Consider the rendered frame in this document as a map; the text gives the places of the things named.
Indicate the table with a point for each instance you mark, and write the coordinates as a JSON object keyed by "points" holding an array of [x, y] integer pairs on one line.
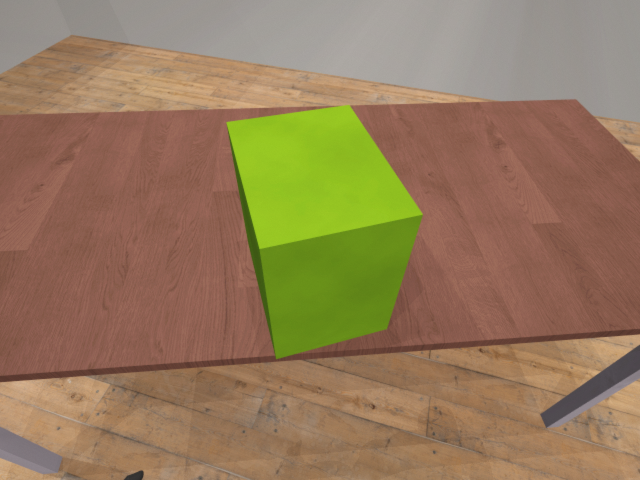
{"points": [[123, 245]]}

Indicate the carton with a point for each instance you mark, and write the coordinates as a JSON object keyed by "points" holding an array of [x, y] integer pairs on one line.
{"points": [[329, 225]]}

